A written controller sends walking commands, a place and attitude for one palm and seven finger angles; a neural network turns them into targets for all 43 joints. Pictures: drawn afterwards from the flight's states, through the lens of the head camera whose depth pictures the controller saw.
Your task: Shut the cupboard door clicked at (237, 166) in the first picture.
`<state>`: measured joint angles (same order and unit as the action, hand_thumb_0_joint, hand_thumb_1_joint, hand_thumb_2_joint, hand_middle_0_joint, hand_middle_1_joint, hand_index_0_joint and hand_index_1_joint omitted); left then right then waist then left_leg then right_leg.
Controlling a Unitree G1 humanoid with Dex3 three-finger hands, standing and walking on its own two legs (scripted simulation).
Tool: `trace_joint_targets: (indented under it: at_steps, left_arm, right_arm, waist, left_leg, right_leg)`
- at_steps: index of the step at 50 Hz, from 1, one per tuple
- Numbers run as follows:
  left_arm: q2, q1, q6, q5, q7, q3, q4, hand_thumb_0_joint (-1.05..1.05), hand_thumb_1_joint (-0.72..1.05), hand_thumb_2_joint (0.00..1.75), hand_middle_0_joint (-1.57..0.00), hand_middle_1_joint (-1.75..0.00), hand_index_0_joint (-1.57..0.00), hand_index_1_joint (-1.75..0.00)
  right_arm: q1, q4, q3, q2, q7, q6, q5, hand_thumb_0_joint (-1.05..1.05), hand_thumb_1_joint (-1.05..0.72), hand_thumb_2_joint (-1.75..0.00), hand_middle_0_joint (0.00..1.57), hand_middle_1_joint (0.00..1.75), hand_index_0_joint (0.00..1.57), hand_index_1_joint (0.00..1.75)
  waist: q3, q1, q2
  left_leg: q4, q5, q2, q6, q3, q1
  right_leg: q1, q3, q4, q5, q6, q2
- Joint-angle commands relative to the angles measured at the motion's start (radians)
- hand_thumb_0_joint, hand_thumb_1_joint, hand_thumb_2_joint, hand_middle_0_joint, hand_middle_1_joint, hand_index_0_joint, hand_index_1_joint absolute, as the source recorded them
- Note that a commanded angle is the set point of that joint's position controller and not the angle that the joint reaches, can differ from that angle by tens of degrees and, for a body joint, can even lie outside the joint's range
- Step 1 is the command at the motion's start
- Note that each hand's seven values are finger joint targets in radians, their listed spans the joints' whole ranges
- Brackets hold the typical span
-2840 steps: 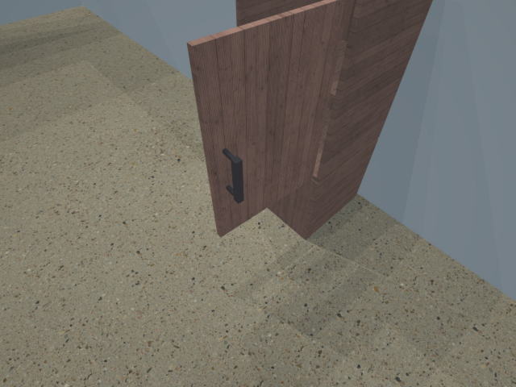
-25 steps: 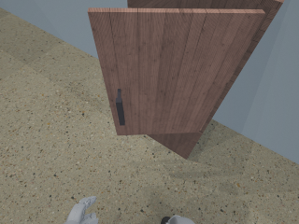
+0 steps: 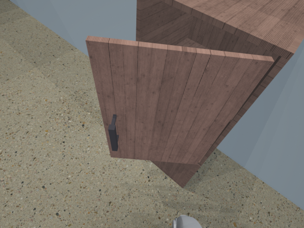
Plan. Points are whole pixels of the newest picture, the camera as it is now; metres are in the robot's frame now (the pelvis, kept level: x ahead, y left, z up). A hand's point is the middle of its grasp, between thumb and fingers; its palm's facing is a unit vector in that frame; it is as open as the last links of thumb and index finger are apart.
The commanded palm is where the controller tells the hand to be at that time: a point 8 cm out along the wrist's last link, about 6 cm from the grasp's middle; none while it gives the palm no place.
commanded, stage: shuffle to correct the standing spot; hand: left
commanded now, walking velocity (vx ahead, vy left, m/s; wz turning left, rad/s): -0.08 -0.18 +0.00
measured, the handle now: (114, 133) +0.40 +0.15 -0.08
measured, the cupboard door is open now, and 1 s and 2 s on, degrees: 38 38 38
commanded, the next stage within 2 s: come to a stop and stand still in 0.28 s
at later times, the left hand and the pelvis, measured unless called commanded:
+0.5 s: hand out of the picture +0.06 +0.06 -0.18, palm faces +0.05 -0.98 -0.20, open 7.3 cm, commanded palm none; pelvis -0.02 -0.12 -0.01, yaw +2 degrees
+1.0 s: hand out of the picture -0.07 +0.04 -0.17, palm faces +0.07 -0.98 -0.17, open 7.3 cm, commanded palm none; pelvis -0.01 -0.12 +0.00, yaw +0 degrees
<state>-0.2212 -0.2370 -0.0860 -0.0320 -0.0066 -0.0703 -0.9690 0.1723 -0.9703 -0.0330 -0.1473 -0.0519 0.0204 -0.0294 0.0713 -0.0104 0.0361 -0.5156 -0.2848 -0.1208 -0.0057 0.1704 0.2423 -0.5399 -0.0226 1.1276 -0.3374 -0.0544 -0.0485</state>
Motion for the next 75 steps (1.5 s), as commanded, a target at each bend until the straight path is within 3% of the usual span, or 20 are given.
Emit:
trace_joint_targets:
  at_steps: [1,5,7,8,9,10,11,12,14,18,24,27,28,30,31,35,43,49,57,75]
  left_arm:
    - [-0.013,-0.002,0.015,0.006,-0.012,-0.005,0.061,0.0,0.9,0.9,-0.2,-0.3,-0.2,-0.3]
    - [-0.028,-0.016,0.034,0.006,-0.019,-0.006,0.057,0.0,0.9,0.9,-0.2,-0.3,-0.2,-0.3]
    - [-0.062,-0.093,0.051,0.009,-0.019,-0.016,0.034,0.0,0.9,0.9,-0.2,-0.3,-0.2,-0.3]
    - [-0.133,-0.143,0.064,0.001,-0.013,-0.029,0.016,0.0,0.9,0.9,-0.2,-0.3,-0.2,-0.3]
    - [-0.229,-0.154,0.068,-0.011,0.001,-0.048,0.009,0.0,0.9,0.9,-0.2,-0.3,-0.2,-0.3]
    - [-0.22,-0.173,0.066,-0.005,0.01,-0.038,0.017,0.0,0.9,0.9,-0.2,-0.3,-0.2,-0.3]
    - [-0.19,-0.132,0.06,-0.012,0.016,-0.033,0.03,0.0,0.9,0.9,-0.2,-0.3,-0.2,-0.3]
    - [-0.176,-0.081,0.058,-0.011,0.023,-0.032,0.036,0.0,0.9,0.9,-0.2,-0.3,-0.2,-0.3]
    - [-0.118,-0.016,0.057,-0.004,0.033,-0.012,0.063,0.0,0.9,0.9,-0.2,-0.3,-0.2,-0.3]
    - [-0.104,-0.012,0.072,-0.001,0.053,-0.005,0.071,0.0,0.9,0.9,-0.2,-0.3,-0.2,-0.3]
    - [-0.121,-0.023,0.077,-0.004,0.057,-0.013,0.051,0.0,0.9,0.9,-0.2,-0.3,-0.2,-0.3]
    - [-0.114,0.025,0.071,0.01,0.05,-0.012,0.043,0.0,0.9,0.9,-0.2,-0.3,-0.2,-0.3]
    - [-0.084,0.027,0.067,0.015,0.046,-0.007,0.045,0.0,0.9,0.9,-0.2,-0.3,-0.2,-0.3]
    - [-0.024,0.027,0.059,0.021,0.032,0.006,0.049,0.0,0.9,0.9,-0.2,-0.3,-0.2,-0.3]
    - [-0.012,0.029,0.056,0.011,0.031,0.009,0.029,0.0,0.9,0.9,-0.2,-0.3,-0.2,-0.3]
    - [0.019,-0.032,0.06,-0.002,0.021,0.029,-0.035,0.0,0.9,0.9,-0.2,-0.3,-0.2,-0.3]
    - [0.012,-0.113,0.08,0.004,0.021,0.045,-0.096,0.0,0.9,0.9,-0.2,-0.3,-0.2,-0.3]
    - [0.016,-0.151,0.106,0.021,0.034,0.057,-0.138,0.0,0.9,0.9,-0.2,-0.3,-0.2,-0.3]
    - [0.034,-0.175,0.117,0.026,0.048,0.059,-0.167,0.0,0.9,0.9,-0.2,-0.3,-0.2,-0.3]
    - [0.029,-0.132,0.103,0.028,0.051,0.058,-0.157,0.0,0.9,0.9,-0.2,-0.3,-0.2,-0.3]
  right_arm:
    - [0.1,0.005,-0.07,-0.222,-0.003,-0.013,-0.005,0.0,-0.9,-0.9,0.2,0.3,0.2,0.3]
    - [0.086,-0.005,-0.098,-0.259,0.005,-0.029,-0.007,0.0,-0.9,-0.9,0.2,0.3,0.2,0.3]
    - [0.074,-0.005,-0.105,-0.264,0.006,-0.033,0.0,0.0,-0.9,-0.9,0.2,0.3,0.2,0.3]
    - [0.097,-0.004,-0.1,-0.22,0.009,-0.035,0.007,0.0,-0.9,-0.9,0.2,0.3,0.2,0.3]
    - [0.094,0.027,-0.076,-0.119,0.012,-0.039,0.015,0.0,-0.9,-0.9,0.2,0.3,0.2,0.3]
    - [0.079,0.042,-0.064,-0.099,-0.002,-0.053,0.023,0.0,-0.9,-0.9,0.2,0.3,0.2,0.3]
    - [0.083,0.038,-0.064,-0.081,-0.005,-0.061,0.024,0.0,-0.9,-0.9,0.2,0.3,0.2,0.3]
    - [0.084,0.016,-0.064,-0.092,-0.009,-0.065,0.025,0.0,-0.9,-0.9,0.2,0.3,0.2,0.3]
    - [0.089,-0.006,-0.067,-0.119,-0.004,-0.066,0.021,0.0,-0.9,-0.9,0.2,0.3,0.2,0.3]
    - [0.074,-0.006,-0.053,-0.086,0.016,-0.074,0.016,0.0,-0.9,-0.9,0.2,0.3,0.2,0.3]
    - [0.08,-0.004,-0.034,-0.062,0.03,-0.06,0.016,0.0,-0.9,-0.9,0.2,0.3,0.2,0.3]
    - [0.189,-0.043,-0.03,-0.055,0.033,-0.052,0.017,0.0,-0.9,-0.9,0.2,0.3,0.2,0.3]
    - [0.203,-0.049,-0.035,-0.074,0.031,-0.046,0.013,0.0,-0.9,-0.9,0.2,0.3,0.2,0.3]
    - [0.123,-0.014,-0.04,-0.143,0.03,-0.043,-0.004,0.0,-0.9,-0.9,0.2,0.3,0.2,0.3]
    - [0.05,-0.007,-0.031,-0.139,0.031,-0.04,-0.007,0.0,-0.9,-0.9,0.2,0.3,0.2,0.3]
    - [0.055,-0.019,-0.018,-0.118,0.027,-0.026,-0.001,0.0,-0.9,-0.9,0.2,0.3,0.2,0.3]
    - [0.137,-0.073,-0.005,-0.112,0.023,-0.017,0.008,0.0,-0.9,-0.9,0.2,0.3,0.2,0.3]
    - [0.218,-0.13,0.02,-0.052,0.015,-0.007,0.017,0.0,-0.9,-0.9,0.2,0.3,0.2,0.3]
    - [0.245,-0.179,0.026,-0.025,0.003,0.005,0.018,0.0,-0.9,-0.9,0.2,0.3,0.2,0.3]
    - [0.255,-0.197,0.022,-0.016,-0.006,-0.005,0.013,0.0,-0.9,-0.9,0.2,0.3,0.2,0.3]
  waist:
    - [-0.055,0.039,-0.231]
    - [-0.065,0.046,-0.289]
    - [-0.117,0.007,-0.234]
    - [-0.163,-0.013,-0.036]
    - [-0.172,-0.027,0.302]
    - [-0.231,-0.049,0.286]
    - [-0.185,-0.025,0.198]
    - [-0.19,-0.007,0.259]
    - [-0.144,0.013,0.199]
    - [-0.145,0.006,0.068]
    - [-0.147,-0.022,0.057]
    - [-0.129,0.028,0.054]
    - [-0.106,0.027,-0.029]
    - [-0.041,-0.007,-0.217]
    - [-0.005,-0.023,-0.238]
    - [0.031,-0.028,-0.094]
    - [0.103,-0.011,-0.048]
    - [0.018,0.011,0.013]
    - [-0.078,0.008,-0.028]
    - [-0.035,0.006,-0.05]
  left_leg:
    - [0.139,0.614,-0.207,-0.096,-0.075,-0.078]
    - [0.066,0.526,-0.201,-0.067,-0.094,-0.074]
    - [-0.05,0.418,-0.166,-0.015,-0.089,-0.03]
    - [-0.194,0.198,-0.081,0.029,-0.047,0.048]
    - [-0.429,-0.349,0.064,0.066,0.002,0.29]
    - [-0.594,-0.429,0.071,0.04,-0.128,0.236]
    - [-0.677,-0.38,0.063,0.029,-0.161,0.249]
    - [-0.738,-0.349,0.068,0.029,-0.168,0.285]
    - [-0.801,-0.255,0.064,0.039,-0.176,0.298]
    - [-0.651,-0.218,0.084,0.052,-0.169,0.244]
    - [-0.247,-0.223,0.078,0.037,-0.155,0.11]
    - [0.062,-0.047,0.095,0.016,-0.131,-0.115]
    - [0.138,-0.055,0.052,-0.013,-0.19,-0.152]
    - [0.303,-0.238,-0.116,-0.086,-0.353,0.082]
    - [0.356,-0.302,-0.118,-0.097,-0.368,0.194]
    - [0.348,-0.266,-0.061,-0.071,-0.298,0.147]
    - [0.342,-0.288,-0.038,-0.066,-0.274,0.093]
    - [0.223,0.038,0.019,-0.036,-0.174,-0.047]
    - [0.183,0.263,0.007,-0.014,-0.157,-0.108]
    - [0.182,0.293,-0.002,-0.008,-0.155,-0.109]
  right_leg:
    - [0.044,0.064,-0.219,0.037,-0.018,-0.025]
    - [0.166,0.154,-0.462,0.031,-0.005,0.016]
    - [0.321,0.149,-0.663,0.183,0.011,0.017]
    - [0.429,0.069,-0.746,0.428,0.031,-0.073]
    - [0.538,-0.146,-0.712,0.855,0.143,-0.289]
    - [0.443,-0.147,-0.703,0.98,0.228,-0.347]
    - [0.38,-0.072,-0.705,0.897,0.245,-0.316]
    - [0.386,-0.088,-0.699,0.881,0.238,-0.273]
    - [0.351,-0.046,-0.695,0.786,0.243,-0.25]
    - [0.351,-0.083,-0.722,0.68,0.254,-0.271]
    - [0.365,-0.208,-0.804,0.337,0.269,-0.306]
    - [0.224,-0.159,-0.801,0.074,0.182,-0.238]
    - [0.157,-0.102,-0.782,-0.041,0.129,-0.165]
    - [0.25,0.064,-0.65,-0.013,0.042,-0.03]
    - [0.331,0.091,-0.598,0.037,0.03,-0.028]
    - [0.353,0.096,-0.604,0.097,0.038,-0.015]
    - [0.312,0.049,-0.701,0.052,0.04,-0.027]
    - [0.333,-0.017,-0.787,0.177,0.072,-0.076]
    - [0.429,0.013,-0.726,0.492,0.09,-0.09]
    - [0.433,0.023,-0.737,0.479,0.092,-0.077]
